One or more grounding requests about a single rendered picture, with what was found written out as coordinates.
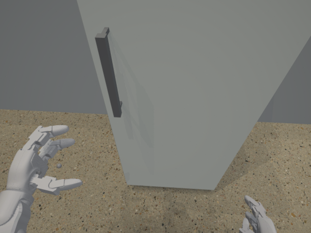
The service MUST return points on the handle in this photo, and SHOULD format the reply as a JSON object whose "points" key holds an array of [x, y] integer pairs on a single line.
{"points": [[108, 70]]}

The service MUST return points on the robot left forearm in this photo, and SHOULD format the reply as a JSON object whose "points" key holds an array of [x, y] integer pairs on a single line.
{"points": [[15, 210]]}

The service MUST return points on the fridge door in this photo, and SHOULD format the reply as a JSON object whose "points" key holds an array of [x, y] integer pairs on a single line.
{"points": [[194, 76]]}

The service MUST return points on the robot left hand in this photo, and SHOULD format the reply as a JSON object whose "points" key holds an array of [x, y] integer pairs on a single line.
{"points": [[22, 173]]}

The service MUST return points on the robot right hand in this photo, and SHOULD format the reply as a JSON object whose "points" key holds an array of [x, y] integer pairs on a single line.
{"points": [[259, 221]]}

